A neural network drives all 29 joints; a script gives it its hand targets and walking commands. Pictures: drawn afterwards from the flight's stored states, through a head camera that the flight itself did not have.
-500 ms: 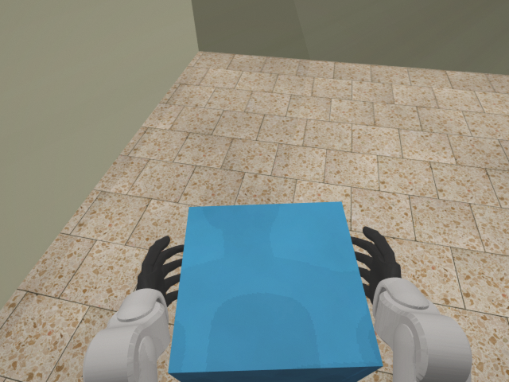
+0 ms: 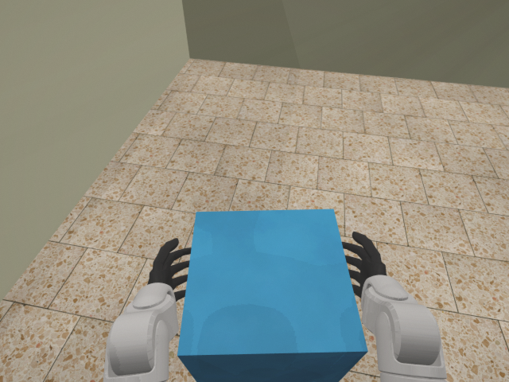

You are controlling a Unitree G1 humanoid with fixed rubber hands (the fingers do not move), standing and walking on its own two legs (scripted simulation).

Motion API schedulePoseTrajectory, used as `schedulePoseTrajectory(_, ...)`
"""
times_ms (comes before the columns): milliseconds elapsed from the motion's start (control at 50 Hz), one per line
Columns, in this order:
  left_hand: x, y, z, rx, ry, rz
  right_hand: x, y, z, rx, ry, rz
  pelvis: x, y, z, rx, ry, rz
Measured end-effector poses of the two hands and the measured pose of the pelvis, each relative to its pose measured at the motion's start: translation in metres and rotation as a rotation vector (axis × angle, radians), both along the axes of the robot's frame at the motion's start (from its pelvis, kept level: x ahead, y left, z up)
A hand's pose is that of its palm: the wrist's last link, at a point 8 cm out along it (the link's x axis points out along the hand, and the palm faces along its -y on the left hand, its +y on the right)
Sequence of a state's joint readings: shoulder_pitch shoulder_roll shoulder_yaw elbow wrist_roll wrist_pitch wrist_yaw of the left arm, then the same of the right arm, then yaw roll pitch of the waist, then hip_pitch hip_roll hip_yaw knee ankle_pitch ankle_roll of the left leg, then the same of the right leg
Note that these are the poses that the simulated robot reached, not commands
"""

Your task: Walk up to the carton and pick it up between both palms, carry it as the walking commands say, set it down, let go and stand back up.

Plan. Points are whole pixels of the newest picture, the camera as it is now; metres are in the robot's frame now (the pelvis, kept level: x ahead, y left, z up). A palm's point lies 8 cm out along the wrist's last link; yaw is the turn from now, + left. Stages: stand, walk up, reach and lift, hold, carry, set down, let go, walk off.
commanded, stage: carry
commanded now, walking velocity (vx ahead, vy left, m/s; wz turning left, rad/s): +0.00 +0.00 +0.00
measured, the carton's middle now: (266, 306) +0.26 +0.00 -0.01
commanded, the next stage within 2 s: hold in 1.52 s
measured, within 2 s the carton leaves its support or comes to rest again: neither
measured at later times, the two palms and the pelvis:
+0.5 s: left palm (151, 310) +0.23 +0.16 +0.05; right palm (361, 297) +0.24 -0.14 +0.05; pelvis -0.02 +0.01 -0.01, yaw +1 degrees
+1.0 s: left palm (159, 329) +0.20 +0.15 +0.04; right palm (373, 317) +0.22 -0.15 +0.04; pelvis -0.05 +0.00 +0.00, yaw +1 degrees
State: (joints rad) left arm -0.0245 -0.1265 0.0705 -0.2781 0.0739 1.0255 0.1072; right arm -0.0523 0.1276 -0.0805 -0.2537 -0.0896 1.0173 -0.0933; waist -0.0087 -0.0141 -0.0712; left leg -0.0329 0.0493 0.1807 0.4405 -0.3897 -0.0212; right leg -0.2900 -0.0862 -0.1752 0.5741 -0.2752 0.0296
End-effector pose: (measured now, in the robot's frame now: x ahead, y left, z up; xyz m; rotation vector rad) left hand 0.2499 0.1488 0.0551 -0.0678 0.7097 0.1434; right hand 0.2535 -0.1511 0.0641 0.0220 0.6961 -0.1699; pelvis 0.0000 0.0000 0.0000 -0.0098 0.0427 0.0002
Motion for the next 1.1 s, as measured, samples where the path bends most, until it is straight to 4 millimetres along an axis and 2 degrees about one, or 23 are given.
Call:
schedulePoseTrajectory(100, -0.008, 0.002, -0.005, 0.011, -0.018, 0.016, -0.003, 0.002, -0.008, 0.018, -0.019, 0.01, -0.006, -0.001, -0.003, -0.009, -0.005, 0.011)
schedulePoseTrajectory(220, -0.015, 0.013, -0.018, 0.015, -0.014, 0.021, -0.007, 0.014, -0.02, 0.007, -0.015, 0.036, -0.012, 0.008, -0.006, 0.003, -0.014, 0.015)
schedulePoseTrajectory(340, -0.02, 0.018, -0.013, 0.012, -0.039, 0.041, -0.008, 0.019, -0.016, 0.009, -0.041, 0.051, -0.014, 0.008, -0.006, 0.004, -0.016, 0.016)
schedulePoseTrajectory(460, -0.022, 0.015, -0.008, 0.021, -0.054, 0.036, -0.011, 0.016, -0.013, 0.018, -0.056, 0.046, -0.018, 0.007, -0.008, 0.004, -0.02, 0.018)
schedulePoseTrajectory(760, -0.036, 0.003, -0.017, 0.04, -0.025, 0.01, -0.029, 0.004, -0.022, 0.015, -0.027, 0.032, -0.035, -0.001, -0.005, 0.007, -0.031, 0.016)
schedulePoseTrajectory(1100, -0.048, 0.0, -0.02, 0.063, -0.027, -0.003, -0.041, 0.0, -0.026, 0.002, -0.029, 0.043, -0.051, -0.004, -0.001, 0.012, -0.026, 0.014)
